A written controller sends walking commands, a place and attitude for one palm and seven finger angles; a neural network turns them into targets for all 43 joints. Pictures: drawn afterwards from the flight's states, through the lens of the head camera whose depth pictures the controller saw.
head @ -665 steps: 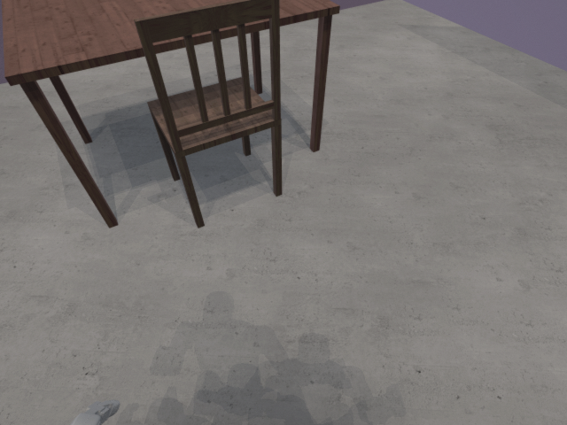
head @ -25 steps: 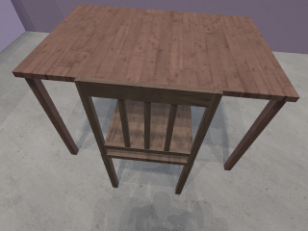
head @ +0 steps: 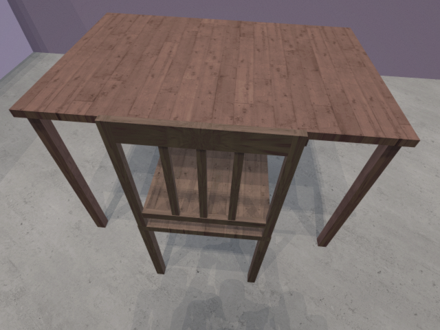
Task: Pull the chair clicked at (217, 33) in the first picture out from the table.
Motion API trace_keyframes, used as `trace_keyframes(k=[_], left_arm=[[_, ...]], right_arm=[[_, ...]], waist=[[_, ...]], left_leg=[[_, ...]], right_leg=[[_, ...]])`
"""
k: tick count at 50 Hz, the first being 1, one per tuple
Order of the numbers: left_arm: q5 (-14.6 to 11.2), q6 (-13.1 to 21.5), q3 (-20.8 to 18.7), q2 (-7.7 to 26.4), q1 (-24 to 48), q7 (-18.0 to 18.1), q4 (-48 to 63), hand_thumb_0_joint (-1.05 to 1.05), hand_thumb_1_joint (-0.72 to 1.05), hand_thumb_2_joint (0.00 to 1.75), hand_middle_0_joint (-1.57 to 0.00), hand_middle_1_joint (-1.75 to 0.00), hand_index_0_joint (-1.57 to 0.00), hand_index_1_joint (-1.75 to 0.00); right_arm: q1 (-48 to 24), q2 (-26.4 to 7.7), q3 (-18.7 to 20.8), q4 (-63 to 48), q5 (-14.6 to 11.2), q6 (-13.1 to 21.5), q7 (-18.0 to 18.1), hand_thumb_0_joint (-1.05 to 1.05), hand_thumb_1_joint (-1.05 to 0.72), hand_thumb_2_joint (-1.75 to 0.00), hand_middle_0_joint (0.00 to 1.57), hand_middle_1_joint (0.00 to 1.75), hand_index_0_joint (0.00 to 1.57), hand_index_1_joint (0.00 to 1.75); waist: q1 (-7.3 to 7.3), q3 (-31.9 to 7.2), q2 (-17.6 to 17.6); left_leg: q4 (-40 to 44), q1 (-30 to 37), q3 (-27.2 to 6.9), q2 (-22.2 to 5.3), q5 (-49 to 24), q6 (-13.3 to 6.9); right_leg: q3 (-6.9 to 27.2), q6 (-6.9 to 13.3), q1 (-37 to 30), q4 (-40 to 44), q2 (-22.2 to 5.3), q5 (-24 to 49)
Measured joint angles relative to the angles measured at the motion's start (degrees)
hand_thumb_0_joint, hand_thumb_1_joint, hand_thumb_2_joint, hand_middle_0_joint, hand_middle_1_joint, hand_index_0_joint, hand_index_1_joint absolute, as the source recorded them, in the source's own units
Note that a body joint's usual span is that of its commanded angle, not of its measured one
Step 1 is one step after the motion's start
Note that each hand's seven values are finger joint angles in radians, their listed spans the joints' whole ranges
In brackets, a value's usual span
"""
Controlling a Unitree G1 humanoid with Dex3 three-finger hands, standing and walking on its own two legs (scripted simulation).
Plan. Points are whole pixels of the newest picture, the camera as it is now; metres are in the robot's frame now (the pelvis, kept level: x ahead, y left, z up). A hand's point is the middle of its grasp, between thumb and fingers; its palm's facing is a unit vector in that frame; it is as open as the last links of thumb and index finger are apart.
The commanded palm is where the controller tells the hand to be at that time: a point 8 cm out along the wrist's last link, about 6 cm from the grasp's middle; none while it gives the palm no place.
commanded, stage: come to a stop and stand still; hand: left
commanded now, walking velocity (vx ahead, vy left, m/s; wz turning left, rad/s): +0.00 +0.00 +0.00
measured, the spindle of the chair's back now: (202, 186) +0.48 +0.08 -0.09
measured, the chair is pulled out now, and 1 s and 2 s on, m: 0.00 0.00 0.00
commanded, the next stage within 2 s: look again from close up in 1.16 s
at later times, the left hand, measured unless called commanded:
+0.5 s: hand out of the picture +0.00 +0.16 -0.17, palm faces +0.01 -0.97 -0.22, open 7.3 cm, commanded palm none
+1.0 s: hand out of the picture -0.05 +0.22 -0.17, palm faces +0.00 -0.98 -0.21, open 7.3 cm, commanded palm none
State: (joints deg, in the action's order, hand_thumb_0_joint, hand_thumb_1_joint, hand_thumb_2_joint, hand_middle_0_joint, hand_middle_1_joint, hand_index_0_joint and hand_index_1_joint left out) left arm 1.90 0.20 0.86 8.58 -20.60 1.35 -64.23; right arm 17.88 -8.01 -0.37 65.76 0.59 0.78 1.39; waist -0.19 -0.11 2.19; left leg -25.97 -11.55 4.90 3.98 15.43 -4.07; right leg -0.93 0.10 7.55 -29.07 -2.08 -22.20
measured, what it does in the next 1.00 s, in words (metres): shifts its weight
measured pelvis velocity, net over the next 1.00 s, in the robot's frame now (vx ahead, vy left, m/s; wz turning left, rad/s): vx -0.05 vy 0.03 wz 0.00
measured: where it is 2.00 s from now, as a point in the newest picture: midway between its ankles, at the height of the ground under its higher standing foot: outside the picture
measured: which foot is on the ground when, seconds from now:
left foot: down 0.00-1.00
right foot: down 0.00-1.00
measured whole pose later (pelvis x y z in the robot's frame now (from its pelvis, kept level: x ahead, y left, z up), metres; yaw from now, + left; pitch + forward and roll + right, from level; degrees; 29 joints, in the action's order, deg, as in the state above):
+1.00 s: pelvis -0.05 +0.03 +0.00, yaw +0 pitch +1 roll -1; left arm 1.4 -0.7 0.4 11.3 -19.1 1.8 -57.0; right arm 16.9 -10.2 -0.2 59.2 0.8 -0.9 0.4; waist -0.1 1.2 0.7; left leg -25.4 -16.9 2.7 5.0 9.4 -6.0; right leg 0.3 -0.1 11.6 -27.7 -1.7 -17.7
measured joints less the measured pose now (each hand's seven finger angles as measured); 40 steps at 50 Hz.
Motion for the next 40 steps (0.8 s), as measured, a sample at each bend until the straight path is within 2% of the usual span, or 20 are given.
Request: trace_keyframes(k=[5, 10, 15, 21, 23, 25, 27, 29, 30, 33, 35, 40], left_arm=[[-0.4, 1.6, -0.2, -0.9, -1.1, 0.5, -0.1, 0.0, 0.91, 0.9, -0.2, -0.3, -0.2, -0.3], [-1.1, 2.0, 0.3, -1.6, -1.6, 1.3, -0.9, 0.0, 0.91, 0.9, -0.2, -0.3, -0.2, -0.3], [-1.1, 1.1, 0.2, -2.2, -0.1, 1.5, 0.3, 0.0, 0.91, 0.9, -0.2, -0.3, -0.2, -0.3], [-0.7, 0.4, -0.4, -0.8, 2.9, 1.9, 2.5, 0.0, 0.91, 0.9, -0.2, -0.3, -0.21, -0.3], [-0.4, 1.2, -0.5, -0.6, 3.4, 2.4, 3.7, 0.01, 0.92, 0.9, -0.2, -0.3, -0.21, -0.3], [-0.2, 2.5, -0.6, -0.2, 3.0, 2.4, 5.4, 0.01, 0.92, 0.9, -0.2, -0.3, -0.21, -0.3], [0.0, 2.8, -0.6, 0.4, 2.6, 2.2, 6.8, 0.0, 0.91, 0.9, -0.2, -0.3, -0.21, -0.3], [-0.3, 2.3, -0.5, 1.1, 2.2, 2.0, 7.7, 0.0, 0.91, 0.9, -0.2, -0.3, -0.21, -0.3], [-0.6, 1.8, -0.6, 1.5, 2.4, 1.9, 7.8, 0.0, 0.91, 0.9, -0.2, -0.3, -0.21, -0.3], [-0.8, 0.0, -0.9, 2.4, 3.5, 1.8, 8.6, 0.0, 0.91, 0.9, -0.2, -0.3, -0.21, -0.3], [-0.6, -0.2, -0.8, 2.3, 4.4, 1.6, 9.0, 0.0, 0.91, 0.9, -0.2, -0.3, -0.2, -0.3], [-0.6, -0.3, -0.4, 2.3, 4.6, 0.8, 9.8, 0.0, 0.91, 0.9, -0.2, -0.3, -0.2, -0.3]], right_arm=[[0.6, 0.0, -0.2, 0.8, -0.1, 0.2, 0.3, 0.0, -0.91, -0.89, 0.2, 0.3, 0.2, 0.29], [-1.3, 0.4, -0.8, 0.5, -0.3, 0.3, 1.0, 0.0, -0.91, -0.89, 0.2, 0.3, 0.2, 0.29], [-3.0, -0.7, -0.2, -1.2, -0.6, -0.1, 1.8, 0.01, -0.92, -0.89, 0.2, 0.3, 0.2, 0.29], [-6.3, -1.4, 0.4, -3.7, -0.5, -0.6, 1.5, 0.0, -0.92, -0.89, 0.2, 0.3, 0.2, 0.29], [-7.3, -2.0, 0.6, -5.8, -0.5, -1.0, 0.8, 0.0, -0.91, -0.89, 0.2, 0.3, 0.2, 0.29], [-8.4, -2.2, 1.0, -8.1, -0.3, -1.0, 0.2, 0.0, -0.91, -0.89, 0.2, 0.3, 0.2, 0.29], [-8.9, -2.3, 1.3, -10.0, -0.2, -0.7, -0.2, 0.0, -0.91, -0.89, 0.2, 0.3, 0.2, 0.29], [-8.3, -2.5, 1.3, -11.3, -0.1, -0.2, -0.4, 0.0, -0.91, -0.89, 0.2, 0.3, 0.2, 0.29], [-7.8, -2.4, 1.3, -11.5, 0.0, 0.0, -0.3, 0.0, -0.91, -0.89, 0.2, 0.3, 0.2, 0.29], [-5.7, -2.3, 0.8, -11.3, 0.2, -0.5, 0.0, 0.0, -0.91, -0.89, 0.2, 0.3, 0.2, 0.29], [-5.0, -2.5, 0.5, -10.6, 0.2, -1.1, -0.1, 0.0, -0.91, -0.89, 0.2, 0.3, 0.2, 0.29], [-4.0, -2.5, 0.5, -10.0, 0.4, -1.5, -0.6, 0.0, -0.93, -0.89, 0.2, 0.3, 0.2, 0.29]], waist=[[-0.17, 0.3, -1.6], [-0.22, 0.7, -1.2], [-0.68, 1.1, -1.3], [-1.35, 1.8, -0.3], [-1.09, 2.5, -1.8], [-0.96, 3.5, -2.5], [-0.34, 4.0, -2.9], [0.57, 3.9, -3.1], [0.87, 3.7, -2.7], [0.19, 2.0, -1.9], [-0.21, 1.6, -2.6], [0.07, 1.3, -3.2]], left_leg=[[-3.3, -1.0, -1.1, -1.9, 2.5, 1.4], [-2.9, 0.1, -1.4, -3.0, 3.1, 2.2], [-1.4, 1.1, -1.7, -3.0, 0.8, 2.5], [-0.4, 0.2, -0.7, -1.9, 1.0, 2.3], [-5.5, -3.3, -1.5, -3.0, 1.1, 2.4], [-10.8, -6.3, -2.8, -3.6, 4.2, 2.3], [-10.8, -6.9, -3.0, -3.6, 4.9, 2.4], [-7.3, -5.2, -2.7, -3.3, -0.3, 2.0], [-7.5, -4.7, -2.6, -2.7, -0.3, 1.3], [-8.7, -4.4, -2.1, -1.4, 1.5, 0.0], [-8.9, -4.6, -2.3, -1.3, 1.4, -0.4], [-5.1, -5.0, -2.1, -0.6, -2.0, -1.0]], right_leg=[[-1.1, 1.1, -1.3, 1.4, 2.0, -0.4], [-1.2, 1.4, -2.3, 1.9, 3.0, 0.3], [-1.7, 1.2, -2.0, 0.7, 3.0, 2.9], [-0.5, 1.6, -1.4, 2.2, 1.9, -0.2], [-0.9, 1.3, -0.5, 2.6, 3.0, 1.6], [-0.3, 1.4, 0.4, 2.5, 3.9, 2.3], [0.0, 1.6, 1.2, 0.9, 4.1, 2.4], [-0.2, 1.4, 2.1, -2.7, 3.9, 1.5], [-0.2, 1.1, 2.4, -4.8, 3.3, 0.9], [0.2, 0.9, 1.9, -5.1, 1.9, -0.6], [0.3, -0.2, 1.4, -3.7, 1.9, -0.3], [0.4, -0.5, 2.4, -1.1, 1.3, 3.1]])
